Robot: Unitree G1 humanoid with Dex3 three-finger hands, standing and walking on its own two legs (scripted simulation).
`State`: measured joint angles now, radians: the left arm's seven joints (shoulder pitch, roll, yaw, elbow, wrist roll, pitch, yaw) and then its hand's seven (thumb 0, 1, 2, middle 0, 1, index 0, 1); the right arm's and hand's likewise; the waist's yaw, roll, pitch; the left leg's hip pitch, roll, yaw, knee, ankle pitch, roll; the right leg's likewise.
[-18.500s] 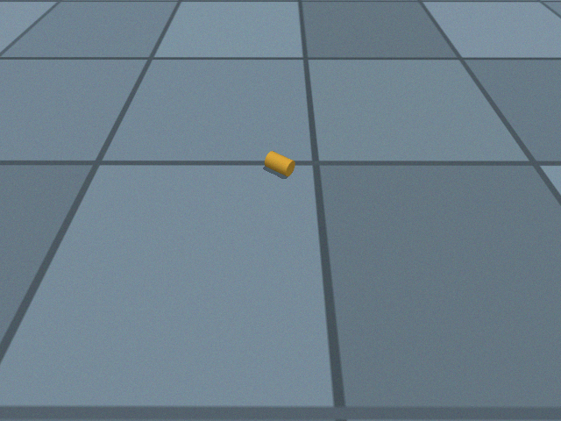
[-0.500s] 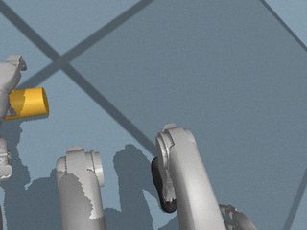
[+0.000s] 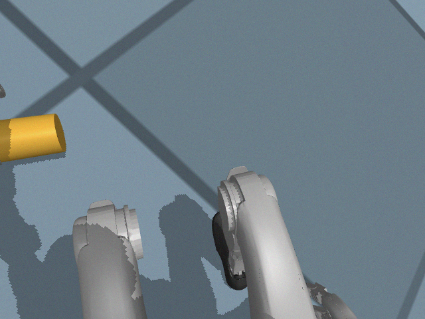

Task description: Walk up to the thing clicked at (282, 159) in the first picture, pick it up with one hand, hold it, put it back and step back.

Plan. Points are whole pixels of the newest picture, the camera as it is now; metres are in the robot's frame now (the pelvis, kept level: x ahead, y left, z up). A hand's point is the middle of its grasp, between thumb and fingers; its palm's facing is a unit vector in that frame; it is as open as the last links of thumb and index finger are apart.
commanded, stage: close in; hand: left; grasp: from above
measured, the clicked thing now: (26, 137) +0.49 +0.29 -0.28
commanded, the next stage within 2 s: rest palm in 0.22 s
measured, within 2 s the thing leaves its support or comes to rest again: neither
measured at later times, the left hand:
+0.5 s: hand (7, 137) +0.47 +0.30 -0.20, palm faces -0.47 -0.09 -0.88, open 13.7 cm
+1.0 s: hand (19, 137) +0.48 +0.29 -0.24, palm faces -0.43 -0.12 -0.90, open 13.1 cm
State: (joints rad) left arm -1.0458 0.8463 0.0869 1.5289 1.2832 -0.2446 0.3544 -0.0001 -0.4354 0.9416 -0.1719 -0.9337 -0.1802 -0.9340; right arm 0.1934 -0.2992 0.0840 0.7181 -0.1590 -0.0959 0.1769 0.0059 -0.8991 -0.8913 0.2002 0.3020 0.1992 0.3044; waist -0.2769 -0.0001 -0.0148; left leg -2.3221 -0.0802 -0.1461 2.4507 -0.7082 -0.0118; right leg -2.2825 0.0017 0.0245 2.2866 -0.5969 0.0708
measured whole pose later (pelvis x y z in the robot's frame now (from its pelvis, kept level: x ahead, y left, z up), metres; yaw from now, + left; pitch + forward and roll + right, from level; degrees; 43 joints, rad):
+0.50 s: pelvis +0.00 +0.00 -0.01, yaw -2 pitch +33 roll -12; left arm -1.07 0.89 0.15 1.67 1.38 -0.27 0.47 0.00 -0.44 0.97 -0.14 -0.94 -0.14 -0.95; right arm 0.19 -0.31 0.12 0.69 -0.19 -0.09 0.20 0.00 -0.89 -0.90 0.20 0.30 0.20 0.30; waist -0.34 -0.02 0.02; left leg -2.35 -0.08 -0.16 2.48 -0.71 0.00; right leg -2.30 0.01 0.01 2.30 -0.59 0.06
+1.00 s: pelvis +0.01 +0.01 -0.02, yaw -4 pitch +31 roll -15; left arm -1.05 0.96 0.21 1.73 1.40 -0.24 0.59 0.00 -0.40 1.04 -0.21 -0.91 -0.19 -0.95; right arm 0.17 -0.33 0.17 0.68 -0.25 -0.17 0.28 0.00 -0.90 -0.90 0.20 0.30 0.20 0.30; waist -0.38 -0.05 0.07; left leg -2.35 -0.07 -0.20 2.58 -0.77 0.01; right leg -2.29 0.02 -0.03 2.35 -0.62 0.08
